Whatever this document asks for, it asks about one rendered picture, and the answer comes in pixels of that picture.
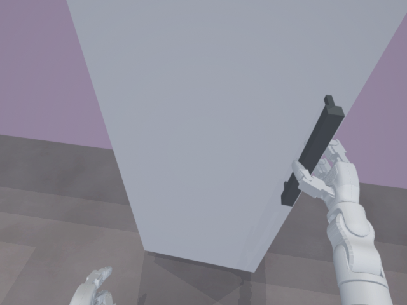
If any left robot hand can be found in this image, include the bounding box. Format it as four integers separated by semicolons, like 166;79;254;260
69;266;116;305

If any robot right forearm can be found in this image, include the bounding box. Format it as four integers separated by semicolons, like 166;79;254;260
327;201;393;305

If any right robot hand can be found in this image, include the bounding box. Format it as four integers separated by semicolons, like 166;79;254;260
292;139;359;210

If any handle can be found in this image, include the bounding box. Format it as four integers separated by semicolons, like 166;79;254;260
281;95;345;207

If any fridge door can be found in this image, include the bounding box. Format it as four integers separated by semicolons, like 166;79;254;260
66;0;407;273

